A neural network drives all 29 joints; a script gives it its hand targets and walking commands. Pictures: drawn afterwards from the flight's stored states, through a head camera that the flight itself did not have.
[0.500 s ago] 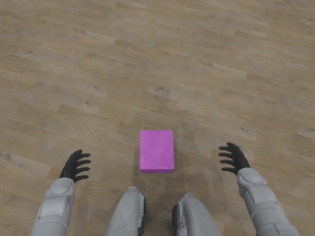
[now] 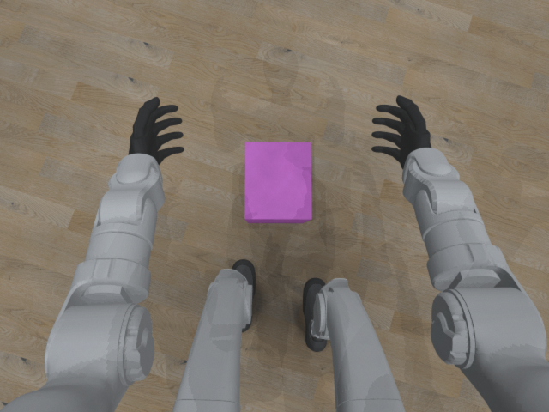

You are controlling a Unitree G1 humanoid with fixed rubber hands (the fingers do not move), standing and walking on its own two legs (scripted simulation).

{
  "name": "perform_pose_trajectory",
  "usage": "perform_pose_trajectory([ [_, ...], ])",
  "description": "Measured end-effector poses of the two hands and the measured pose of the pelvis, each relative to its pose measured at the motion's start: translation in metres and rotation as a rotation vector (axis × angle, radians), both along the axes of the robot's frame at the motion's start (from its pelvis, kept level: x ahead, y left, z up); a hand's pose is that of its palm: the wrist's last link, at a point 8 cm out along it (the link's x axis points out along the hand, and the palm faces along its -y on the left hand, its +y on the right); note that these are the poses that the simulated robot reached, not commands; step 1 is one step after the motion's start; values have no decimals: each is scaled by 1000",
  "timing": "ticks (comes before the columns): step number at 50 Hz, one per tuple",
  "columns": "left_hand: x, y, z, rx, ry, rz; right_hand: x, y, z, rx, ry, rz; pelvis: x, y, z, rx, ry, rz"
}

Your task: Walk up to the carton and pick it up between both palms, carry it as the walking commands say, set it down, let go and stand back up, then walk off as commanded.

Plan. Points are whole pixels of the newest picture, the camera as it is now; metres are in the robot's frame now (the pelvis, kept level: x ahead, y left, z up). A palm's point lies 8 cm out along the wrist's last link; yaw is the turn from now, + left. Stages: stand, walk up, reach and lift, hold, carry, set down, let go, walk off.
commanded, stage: reach and lift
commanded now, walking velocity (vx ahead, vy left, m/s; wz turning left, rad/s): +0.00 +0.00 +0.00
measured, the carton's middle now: (276, 186) +0.47 +0.01 -0.56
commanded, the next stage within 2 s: none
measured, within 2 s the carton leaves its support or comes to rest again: neither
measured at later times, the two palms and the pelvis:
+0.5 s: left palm (178, 154) +0.46 +0.19 -0.21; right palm (385, 156) +0.47 -0.16 -0.21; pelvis +0.00 +0.01 -0.03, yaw -3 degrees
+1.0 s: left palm (199, 168) +0.47 +0.18 -0.35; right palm (355, 168) +0.49 -0.15 -0.35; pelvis -0.06 +0.00 -0.20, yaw -2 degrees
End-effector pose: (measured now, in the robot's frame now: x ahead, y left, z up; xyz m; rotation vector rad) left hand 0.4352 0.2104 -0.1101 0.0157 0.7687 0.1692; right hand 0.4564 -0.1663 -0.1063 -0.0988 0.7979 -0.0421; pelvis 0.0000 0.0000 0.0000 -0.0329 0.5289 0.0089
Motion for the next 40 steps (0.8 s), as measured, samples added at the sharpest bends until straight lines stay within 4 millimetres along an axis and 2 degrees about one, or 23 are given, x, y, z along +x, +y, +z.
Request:
perform_pose_trajectory([
  [7,35,-20,-18,-2,-61,-8,38,7,-11,20,-88,-7,8,6,-6,-4,66,-10],
  [10,43,-24,-26,-4,-96,-6,48,6,-18,12,-122,1,12,7,-5,-3,62,-13],
  [14,42,-23,-42,7,-116,-11,46,3,-35,2,-136,10,13,7,-2,-3,8,-11],
  [19,29,-17,-73,27,-90,-14,28,-1,-71,-2,-110,2,8,7,-5,-7,-72,-20],
  [23,24,-18,-93,13,-57,6,18,1,-95,28,-75,-27,5,7,-22,-12,-51,-32],
  [26,29,-20,-96,11,-106,9,19,6,-101,35,-111,-27,-2,6,-39,-5,-63,-44],
  [29,33,-20,-108,22,-110,10,23,10,-114,26,-112,-12,-12,5,-57,6,-67,-47],
  [35,27,-26,-152,5,-98,18,24,19,-153,18,-107,-7,-33,4,-101,7,-72,-46],
  [40,18,-25,-196,1,-70,38,19,17,-189,6,-94,-29,-48,2,-141,4,-77,-47],
])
